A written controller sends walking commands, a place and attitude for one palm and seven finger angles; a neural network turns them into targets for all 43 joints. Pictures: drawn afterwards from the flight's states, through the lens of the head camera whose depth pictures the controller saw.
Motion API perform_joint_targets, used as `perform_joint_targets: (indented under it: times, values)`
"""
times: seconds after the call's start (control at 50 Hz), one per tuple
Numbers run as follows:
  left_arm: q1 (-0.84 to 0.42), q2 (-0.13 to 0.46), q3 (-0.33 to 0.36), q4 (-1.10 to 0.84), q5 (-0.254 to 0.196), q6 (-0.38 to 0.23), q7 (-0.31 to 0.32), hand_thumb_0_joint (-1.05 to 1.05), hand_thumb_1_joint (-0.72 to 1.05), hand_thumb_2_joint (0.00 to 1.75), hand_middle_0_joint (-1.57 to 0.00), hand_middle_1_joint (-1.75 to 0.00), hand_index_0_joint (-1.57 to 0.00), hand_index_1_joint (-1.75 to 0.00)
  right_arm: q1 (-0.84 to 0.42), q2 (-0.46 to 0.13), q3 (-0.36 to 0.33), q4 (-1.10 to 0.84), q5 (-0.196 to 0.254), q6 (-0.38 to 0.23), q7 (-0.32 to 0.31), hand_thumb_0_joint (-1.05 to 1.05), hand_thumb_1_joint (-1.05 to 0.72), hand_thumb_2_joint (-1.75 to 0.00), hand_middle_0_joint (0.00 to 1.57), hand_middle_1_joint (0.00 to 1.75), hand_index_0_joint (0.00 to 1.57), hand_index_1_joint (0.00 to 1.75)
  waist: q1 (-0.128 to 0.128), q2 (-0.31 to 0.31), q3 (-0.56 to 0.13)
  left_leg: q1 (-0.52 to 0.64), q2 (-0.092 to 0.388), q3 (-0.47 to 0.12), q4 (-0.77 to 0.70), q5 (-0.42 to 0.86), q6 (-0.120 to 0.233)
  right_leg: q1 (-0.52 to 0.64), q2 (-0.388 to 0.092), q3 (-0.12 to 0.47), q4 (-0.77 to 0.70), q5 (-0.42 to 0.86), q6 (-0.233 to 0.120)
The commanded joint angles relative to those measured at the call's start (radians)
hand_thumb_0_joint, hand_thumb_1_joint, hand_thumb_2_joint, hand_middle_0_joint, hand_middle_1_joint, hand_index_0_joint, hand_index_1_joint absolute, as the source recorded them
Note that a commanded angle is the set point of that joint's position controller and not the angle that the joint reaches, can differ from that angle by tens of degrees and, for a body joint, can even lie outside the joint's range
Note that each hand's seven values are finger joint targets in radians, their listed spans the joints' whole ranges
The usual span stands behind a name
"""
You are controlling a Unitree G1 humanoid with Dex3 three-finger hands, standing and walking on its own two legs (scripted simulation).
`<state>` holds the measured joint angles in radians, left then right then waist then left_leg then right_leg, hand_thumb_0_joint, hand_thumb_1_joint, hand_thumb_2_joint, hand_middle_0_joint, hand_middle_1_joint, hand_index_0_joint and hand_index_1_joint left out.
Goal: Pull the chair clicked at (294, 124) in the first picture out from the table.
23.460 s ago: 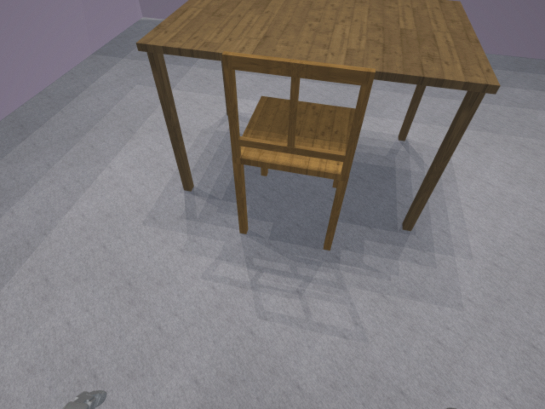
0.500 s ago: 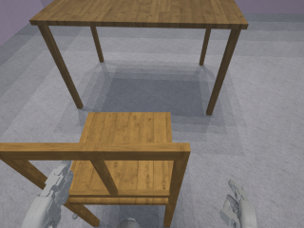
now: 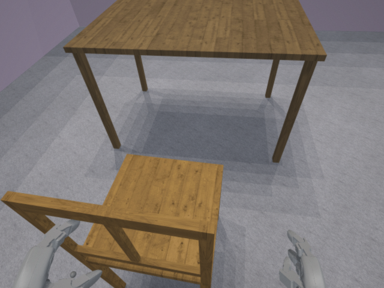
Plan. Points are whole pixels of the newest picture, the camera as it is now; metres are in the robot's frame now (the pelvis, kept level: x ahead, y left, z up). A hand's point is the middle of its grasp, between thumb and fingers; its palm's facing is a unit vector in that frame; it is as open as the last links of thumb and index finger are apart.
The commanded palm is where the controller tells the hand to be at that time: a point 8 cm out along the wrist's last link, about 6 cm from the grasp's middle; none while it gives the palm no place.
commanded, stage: draw the hand back to the body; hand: left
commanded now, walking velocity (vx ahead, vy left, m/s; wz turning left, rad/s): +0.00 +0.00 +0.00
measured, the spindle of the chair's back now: (124, 242) +0.23 +0.20 -0.09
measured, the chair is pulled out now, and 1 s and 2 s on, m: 0.65 0.62 0.62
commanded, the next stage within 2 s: step back with the hand held close in 0.60 s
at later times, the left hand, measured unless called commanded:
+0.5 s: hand (74, 261) +0.14 +0.23 +0.05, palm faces +0.15 -0.81 -0.57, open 6.5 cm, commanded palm +0.15 +0.29 +0.19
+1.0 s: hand (49, 213) +0.18 +0.24 +0.17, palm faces +0.34 -0.76 -0.55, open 7.2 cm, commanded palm +0.11 +0.29 +0.19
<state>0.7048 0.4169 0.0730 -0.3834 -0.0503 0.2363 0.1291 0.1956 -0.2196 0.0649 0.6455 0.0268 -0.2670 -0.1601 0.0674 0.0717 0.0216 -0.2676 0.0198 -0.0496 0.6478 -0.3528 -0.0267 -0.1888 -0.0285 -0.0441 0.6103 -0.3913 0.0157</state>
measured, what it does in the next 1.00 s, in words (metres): stands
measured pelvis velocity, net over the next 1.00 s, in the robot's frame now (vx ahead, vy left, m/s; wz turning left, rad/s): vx -0.04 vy -0.01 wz -0.01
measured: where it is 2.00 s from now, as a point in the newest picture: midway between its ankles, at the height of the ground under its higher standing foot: outside the picture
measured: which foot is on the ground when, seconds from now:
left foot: down 0.00-1.00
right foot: down 0.00-1.00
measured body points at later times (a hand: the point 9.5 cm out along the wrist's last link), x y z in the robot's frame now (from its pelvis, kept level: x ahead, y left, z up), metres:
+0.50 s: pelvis +0.01 -0.02 +0.00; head +0.04 -0.05 +0.45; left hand +0.13 +0.27 +0.08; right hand +0.21 -0.22 -0.10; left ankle +0.00 +0.14 -0.72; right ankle -0.04 -0.13 -0.72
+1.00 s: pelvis -0.04 -0.01 +0.01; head -0.03 -0.06 +0.46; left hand +0.15 +0.27 +0.20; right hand +0.15 -0.26 -0.08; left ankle +0.00 +0.13 -0.72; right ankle -0.04 -0.13 -0.72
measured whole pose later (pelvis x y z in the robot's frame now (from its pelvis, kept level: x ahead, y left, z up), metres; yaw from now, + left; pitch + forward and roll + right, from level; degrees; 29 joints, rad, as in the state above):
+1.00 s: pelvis -0.04 -0.01 +0.01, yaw -1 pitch -1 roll +0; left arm 0.54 0.38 0.36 -0.40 -0.04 -0.08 0.11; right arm 0.14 -0.25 -0.03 0.57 0.04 -0.02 -0.08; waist -0.03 0.11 0.02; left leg -0.26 0.05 0.02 0.49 -0.21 -0.03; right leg -0.22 -0.02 -0.04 0.51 -0.28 0.00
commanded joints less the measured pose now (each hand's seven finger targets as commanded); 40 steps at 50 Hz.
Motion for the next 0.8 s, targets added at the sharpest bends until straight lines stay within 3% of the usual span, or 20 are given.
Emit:
perform_joint_targets:
  times: [0.0, 0.1, 0.12, 0.14, 0.2, 0.22, 0.24, 0.32, 0.38, 0.44, 0.48, 0.52, 0.58, 0.64, 0.68, 0.7, 0.72, 0.74, 0.76, 0.78]
  values:
    - [-0.273, 0.227, 0.332, -0.561, 0.011, -0.225, 0.111, 0.0, 0.54, 0.73, -0.15, -0.22, -0.15, -0.22, -0.115, -0.093, -0.027, -0.139, 0.006, -0.073, 0.007, 0.0, -0.9, -0.9, 0.2, 0.3, 0.2, 0.3, 0.002, 0.149, -0.21, 0.153, 0.016, 0.007, -0.119, 0.383, 0.031, 0.032, -0.025, -0.028, -0.085, 0.371, -0.043]
    - [-0.335, 0.271, 0.365, -0.606, 0.009, -0.207, 0.123, 0.0, 0.72, 0.81, -0.18, -0.26, -0.18, -0.26, -0.098, -0.095, -0.032, -0.124, 0.02, -0.076, 0.017, 0.0, -0.9, -0.9, 0.2, 0.3, 0.2, 0.3, 0.002, 0.156, -0.224, 0.183, 0.021, -0.001, -0.128, 0.479, 0.026, 0.057, -0.029, -0.034, -0.077, 0.424, -0.039]
    - [-0.345, 0.294, 0.376, -0.602, 0.009, -0.197, 0.124, 0.0, 0.75, 0.83, -0.18, -0.27, -0.18, -0.27, -0.106, -0.097, -0.032, -0.118, 0.026, -0.076, 0.02, 0.0, -0.9, -0.9, 0.2, 0.3, 0.2, 0.3, 0.004, 0.206, -0.218, 0.182, 0.019, 0.001, -0.131, 0.478, 0.023, 0.06, -0.027, -0.024, -0.082, 0.419, -0.043]
    - [-0.356, 0.307, 0.385, -0.626, 0.01, -0.199, 0.128, 0.0, 0.79, 0.85, -0.19, -0.28, -0.19, -0.28, -0.09, -0.094, -0.032, -0.119, 0.028, -0.077, 0.02, 0.0, -0.9, -0.9, 0.2, 0.3, 0.2, 0.3, 0.006, 0.21, -0.24, 0.194, 0.021, -0.001, -0.13, 0.502, 0.024, 0.069, -0.033, -0.029, -0.077, 0.431, -0.04]
    - [-0.394, 0.342, 0.41, -0.639, 0.004, -0.192, 0.133, 0.0, 0.9, 0.9, -0.2, -0.3, -0.2, -0.3, -0.08, -0.098, -0.036, -0.108, 0.034, -0.077, 0.026, 0.0, -0.9, -0.9, 0.2, 0.3, 0.2, 0.3, 0.009, 0.174, -0.251, 0.201, 0.028, -0.005, -0.125, 0.56, 0.025, 0.077, -0.036, -0.035, -0.064, 0.463, -0.038]
    - [-0.381, 0.337, 0.409, -0.611, 0.004, -0.184, 0.13, 0.0, 0.9, 0.9, -0.2, -0.3, -0.2, -0.3, -0.099, -0.094, -0.036, -0.1, 0.037, -0.08, 0.029, 0.0, -0.9, -0.9, 0.2, 0.3, 0.2, 0.3, 0.009, 0.195, -0.229, 0.19, 0.024, 0.004, -0.117, 0.549, 0.027, 0.072, -0.032, -0.024, -0.069, 0.474, -0.042]
    - [-0.381, 0.337, 0.409, -0.618, 0.006, -0.189, 0.129, 0.0, 0.9, 0.9, -0.2, -0.3, -0.2, -0.3, -0.081, -0.093, -0.033, -0.099, 0.037, -0.082, 0.033, 0.0, -0.9, -0.9, 0.2, 0.3, 0.2, 0.3, 0.011, 0.209, -0.248, 0.203, 0.028, -0.002, -0.12, 0.563, 0.026, 0.074, -0.041, -0.032, -0.064, 0.47, -0.039]
    - [-0.37, 0.337, 0.415, -0.596, 0.006, -0.199, 0.121, 0.0, 0.9, 0.9, -0.2, -0.3, -0.2, -0.3, -0.107, -0.094, -0.038, -0.086, 0.034, -0.094, 0.04, 0.0, -0.9, -0.9, 0.2, 0.3, 0.2, 0.3, 0.014, 0.189, -0.253, 0.199, 0.024, 0.007, -0.107, 0.56, 0.032, 0.08, -0.036, -0.028, -0.063, 0.498, -0.04]
    - [-0.368, 0.348, 0.431, -0.618, 0.006, -0.216, 0.12, 0.0, 0.9, 0.9, -0.2, -0.3, -0.2, -0.3, -0.094, -0.095, -0.039, -0.084, 0.03, -0.097, 0.041, 0.0, -0.9, -0.9, 0.2, 0.3, 0.2, 0.3, 0.015, 0.167, -0.293, 0.213, 0.027, 0.011, -0.101, 0.595, 0.036, 0.098, -0.046, -0.037, -0.053, 0.546, -0.033]
    - [-0.344, 0.338, 0.434, -0.594, 0.007, -0.217, 0.116, 0.0, 0.9, 0.9, -0.2, -0.3, -0.2, -0.3, -0.097, -0.086, -0.039, -0.08, 0.034, -0.095, 0.043, 0.0, -0.9, -0.9, 0.2, 0.3, 0.2, 0.3, 0.014, 0.176, -0.282, 0.202, 0.021, 0.026, -0.095, 0.557, 0.037, 0.1, -0.051, -0.028, -0.063, 0.57, -0.033]
    - [-0.358, 0.342, 0.441, -0.601, 0.007, -0.227, 0.117, 0.0, 0.9, 0.9, -0.2, -0.3, -0.2, -0.3, -0.1, -0.092, -0.043, -0.079, 0.03, -0.095, 0.04, 0.0, -0.9, -0.9, 0.2, 0.3, 0.2, 0.3, 0.011, 0.123, -0.283, 0.199, 0.022, 0.024, -0.099, 0.544, 0.04, 0.098, -0.049, -0.028, -0.06, 0.578, -0.031]
    - [-0.345, 0.335, 0.441, -0.571, 0.006, -0.219, 0.112, 0.0, 0.9, 0.9, -0.2, -0.3, -0.2, -0.3, -0.127, -0.087, -0.044, -0.078, 0.035, -0.093, 0.039, 0.0, -0.9, -0.9, 0.2, 0.3, 0.2, 0.3, 0.013, 0.176, -0.253, 0.186, 0.013, 0.036, -0.099, 0.498, 0.037, 0.086, -0.046, -0.005, -0.076, 0.562, -0.037]
    - [-0.361, 0.337, 0.446, -0.576, 0.008, -0.235, 0.114, 0.0, 0.9, 0.9, -0.2, -0.3, -0.2, -0.3, -0.112, -0.09, -0.044, -0.081, 0.029, -0.088, 0.032, 0.0, -0.9, -0.9, 0.2, 0.3, 0.2, 0.3, 0.01, 0.128, -0.252, 0.191, 0.017, 0.031, -0.108, 0.475, 0.04, 0.081, -0.05, -0.013, -0.081, 0.549, -0.034]
    - [-0.368, 0.319, 0.446, -0.555, 0.008, -0.242, 0.113, 0.0, 0.9, 0.9, -0.2, -0.3, -0.2, -0.3, -0.113, -0.083, -0.041, -0.082, 0.033, -0.084, 0.032, 0.0, -0.9, -0.9, 0.2, 0.3, 0.2, 0.3, 0.009, 0.159, -0.223, 0.19, 0.014, 0.039, -0.113, 0.437, 0.038, 0.063, -0.054, -0.001, -0.099, 0.522, -0.036]
    - [-0.392, 0.284, 0.439, -0.486, 0.008, -0.255, 0.109, 0.0, 0.9, 0.9, -0.2, -0.3, -0.2, -0.3, -0.127, -0.09, -0.05, -0.085, 0.022, -0.074, 0.027, 0.0, -0.9, -0.9, 0.2, 0.3, 0.2, 0.3, -0.003, 0.053, -0.182, 0.196, 0.018, 0.04, -0.12, 0.396, 0.042, 0.034, -0.048, -0.004, -0.128, 0.486, -0.028]
    - [-0.411, 0.233, 0.397, -0.45, 0.008, -0.264, 0.095, 0.0, 0.9, 0.9, -0.2, -0.3, -0.2, -0.3, -0.137, -0.094, -0.049, -0.09, 0.015, -0.073, 0.028, 0.0, -0.9, -0.9, 0.2, 0.3, 0.2, 0.3, -0.014, 0.007, -0.163, 0.204, 0.018, 0.044, -0.117, 0.36, 0.047, 0.017, -0.047, 0.0, -0.143, 0.468, -0.022]
    - [-0.604, 0.381, 0.528, -0.335, -0.014, -0.316, 0.062, 0.0, 0.9, 0.9, -0.2, -0.3, -0.2, -0.3, -0.087, -0.128, -0.058, -0.158, 0.041, -0.013, 0.029, 0.0, -0.9, -0.9, 0.2, 0.3, 0.2, 0.3, -0.03, 0.016, 0.025, 0.164, 0.026, 0.018, -0.137, 0.279, 0.052, -0.125, -0.076, 0.162, -0.237, 0.497, -0.035]
    - [-0.565, 0.303, 0.49, -0.222, -0.014, -0.322, 0.045, 0.0, 0.9, 0.9, -0.2, -0.3, -0.2, -0.3, -0.082, -0.117, -0.077, -0.125, 0.027, 0.029, 0.031, 0.0, -0.9, -0.9, 0.2, 0.3, 0.2, 0.3, -0.056, -0.118, 0.036, 0.127, 0.034, 0.028, -0.108, 0.239, 0.051, -0.105, -0.108, 0.141, -0.268, 0.537, -0.035]
    - [-0.478, 0.225, 0.454, -0.095, -0.013, -0.32, 0.03, 0.0, 0.9, 0.9, -0.2, -0.3, -0.2, -0.3, -0.083, -0.11, -0.082, -0.124, 0.019, 0.059, 0.04, 0.0, -0.9, -0.9, 0.2, 0.3, 0.2, 0.3, -0.06, -0.236, 0.019, 0.123, 0.023, 0.042, -0.064, 0.235, 0.046, -0.081, -0.121, 0.125, -0.275, 0.575, -0.033]
    - [-0.393, 0.166, 0.415, -0.03, -0.004, -0.322, 0.014, 0.0, 0.9, 0.9, -0.2, -0.3, -0.2, -0.3, -0.096, -0.11, -0.086, -0.136, 0.011, 0.089, 0.052, 0.0, -0.9, -0.9, 0.2, 0.3, 0.2, 0.3, -0.061, -0.27, 0.006, 0.113, 0.021, 0.048, -0.041, 0.241, 0.05, -0.069, -0.138, 0.119, -0.27, 0.623, -0.035]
